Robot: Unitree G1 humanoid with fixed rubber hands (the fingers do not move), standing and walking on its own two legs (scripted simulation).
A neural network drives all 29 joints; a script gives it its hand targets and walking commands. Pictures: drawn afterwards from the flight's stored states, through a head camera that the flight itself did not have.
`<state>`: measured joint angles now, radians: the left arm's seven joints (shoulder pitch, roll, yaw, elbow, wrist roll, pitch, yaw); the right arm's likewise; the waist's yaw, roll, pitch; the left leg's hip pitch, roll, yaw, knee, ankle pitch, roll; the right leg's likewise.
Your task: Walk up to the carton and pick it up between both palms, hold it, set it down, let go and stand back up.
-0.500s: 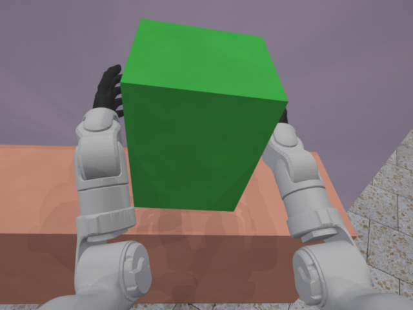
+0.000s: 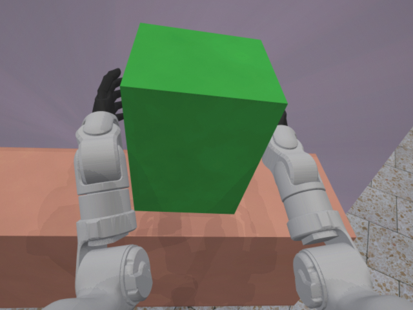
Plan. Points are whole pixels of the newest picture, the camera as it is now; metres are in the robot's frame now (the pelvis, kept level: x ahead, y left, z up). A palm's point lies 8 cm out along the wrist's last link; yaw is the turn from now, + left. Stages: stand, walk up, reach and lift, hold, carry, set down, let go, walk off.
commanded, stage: hold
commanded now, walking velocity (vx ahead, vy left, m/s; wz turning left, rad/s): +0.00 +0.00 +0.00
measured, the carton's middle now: (193, 131) +0.37 +0.01 +0.19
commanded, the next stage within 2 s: none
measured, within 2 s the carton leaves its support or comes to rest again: neither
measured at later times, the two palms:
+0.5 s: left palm (107, 114) +0.37 +0.15 +0.23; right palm (274, 125) +0.37 -0.14 +0.20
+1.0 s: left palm (108, 115) +0.36 +0.16 +0.23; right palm (274, 126) +0.36 -0.14 +0.20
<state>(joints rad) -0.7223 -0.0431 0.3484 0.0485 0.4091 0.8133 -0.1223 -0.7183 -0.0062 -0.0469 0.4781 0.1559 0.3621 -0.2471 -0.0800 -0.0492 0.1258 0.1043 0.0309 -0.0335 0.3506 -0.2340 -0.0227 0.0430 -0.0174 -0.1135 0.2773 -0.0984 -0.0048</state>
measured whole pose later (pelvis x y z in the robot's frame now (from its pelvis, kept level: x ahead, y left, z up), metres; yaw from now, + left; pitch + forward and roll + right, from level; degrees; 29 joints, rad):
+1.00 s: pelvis +0.00 +0.00 +0.00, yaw +0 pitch -13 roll -1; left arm -0.73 -0.04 0.35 0.05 0.41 0.81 -0.12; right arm -0.72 -0.01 -0.05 0.48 0.16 0.36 -0.25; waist -0.08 -0.05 0.13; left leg 0.10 0.03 -0.04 0.35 -0.23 -0.02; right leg 0.04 -0.02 -0.12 0.28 -0.10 -0.01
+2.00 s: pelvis +0.00 +0.00 +0.00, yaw +0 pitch -13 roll -1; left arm -0.73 -0.04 0.35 0.06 0.41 0.81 -0.13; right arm -0.72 0.00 -0.05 0.49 0.16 0.36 -0.25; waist -0.08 -0.05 0.13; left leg 0.10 0.03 -0.04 0.35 -0.23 -0.02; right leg 0.04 -0.02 -0.12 0.28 -0.10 -0.01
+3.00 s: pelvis +0.00 +0.00 +0.00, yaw +0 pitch -13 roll -1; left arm -0.73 -0.05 0.36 0.07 0.41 0.79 -0.12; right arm -0.73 0.00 -0.06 0.50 0.14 0.35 -0.23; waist -0.08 -0.05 0.12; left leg 0.10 0.03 -0.03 0.35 -0.22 -0.02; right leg 0.04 -0.02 -0.11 0.28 -0.09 -0.01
